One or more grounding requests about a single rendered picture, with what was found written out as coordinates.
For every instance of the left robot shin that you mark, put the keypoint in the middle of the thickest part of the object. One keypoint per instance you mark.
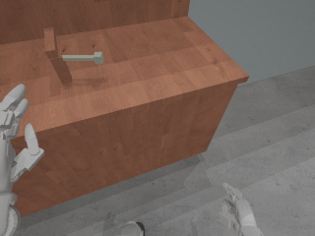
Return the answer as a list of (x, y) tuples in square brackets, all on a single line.
[(132, 222)]

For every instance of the left robot hand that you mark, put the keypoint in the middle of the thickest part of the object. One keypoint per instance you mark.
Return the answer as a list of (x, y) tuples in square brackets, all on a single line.
[(12, 109)]

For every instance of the left robot thigh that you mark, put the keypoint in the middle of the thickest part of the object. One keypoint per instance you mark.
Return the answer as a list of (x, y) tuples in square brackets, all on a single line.
[(129, 230)]

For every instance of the tap lever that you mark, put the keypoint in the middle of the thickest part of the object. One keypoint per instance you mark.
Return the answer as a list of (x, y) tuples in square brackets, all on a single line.
[(97, 58)]

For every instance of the counter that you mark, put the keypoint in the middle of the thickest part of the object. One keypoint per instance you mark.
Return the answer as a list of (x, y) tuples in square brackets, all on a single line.
[(157, 98)]

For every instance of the right robot hand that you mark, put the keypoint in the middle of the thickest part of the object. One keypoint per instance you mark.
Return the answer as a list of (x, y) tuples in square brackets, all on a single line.
[(235, 215)]

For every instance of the robot right forearm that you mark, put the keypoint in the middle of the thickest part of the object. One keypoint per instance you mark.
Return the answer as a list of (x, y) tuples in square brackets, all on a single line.
[(249, 230)]

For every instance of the robot left forearm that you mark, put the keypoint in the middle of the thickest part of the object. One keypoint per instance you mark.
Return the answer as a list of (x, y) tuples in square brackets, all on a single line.
[(10, 217)]

